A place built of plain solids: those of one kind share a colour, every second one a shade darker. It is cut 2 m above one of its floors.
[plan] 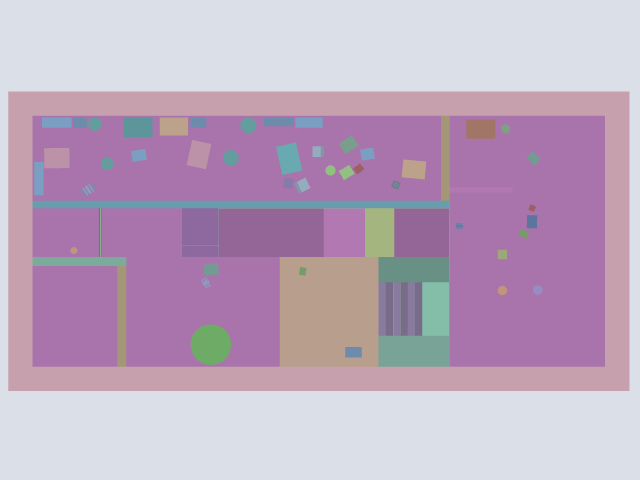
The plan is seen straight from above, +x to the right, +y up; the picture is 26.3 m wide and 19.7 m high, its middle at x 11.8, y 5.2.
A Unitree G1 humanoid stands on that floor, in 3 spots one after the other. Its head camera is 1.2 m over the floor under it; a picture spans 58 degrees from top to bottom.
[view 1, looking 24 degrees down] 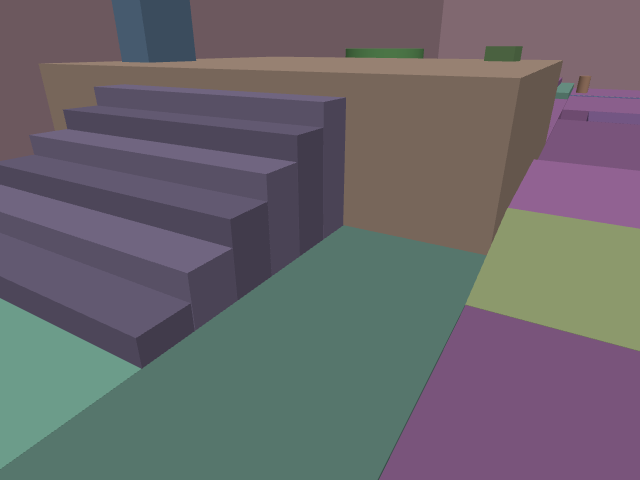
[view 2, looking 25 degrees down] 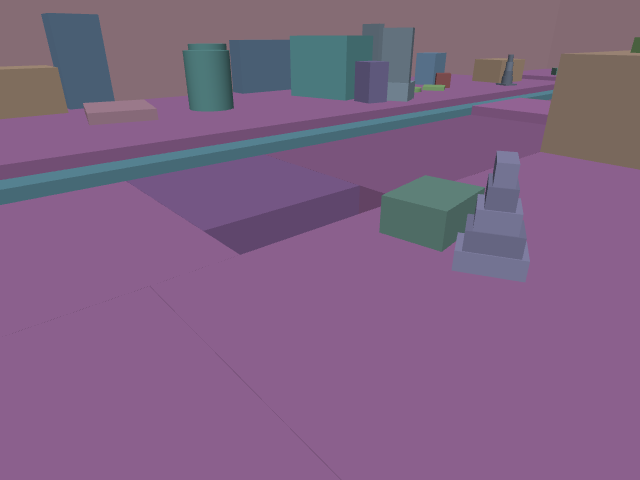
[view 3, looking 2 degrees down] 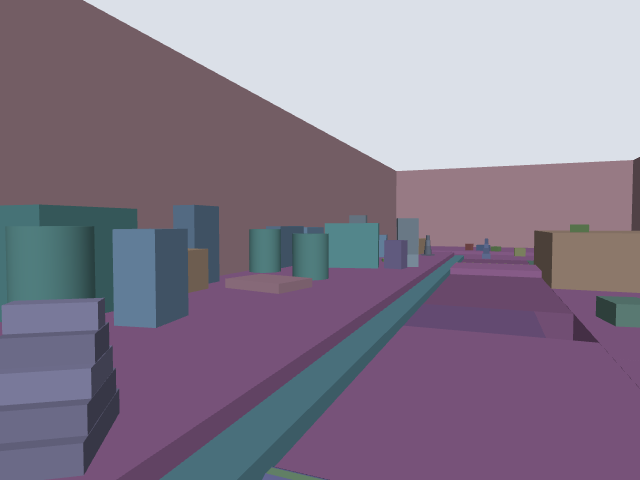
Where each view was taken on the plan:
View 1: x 16.85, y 4.80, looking -150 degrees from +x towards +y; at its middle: step_tread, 2.92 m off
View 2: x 4.93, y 2.40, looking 49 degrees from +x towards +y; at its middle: floor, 2.84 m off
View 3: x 0.99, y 5.50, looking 22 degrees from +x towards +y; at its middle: barrel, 7.50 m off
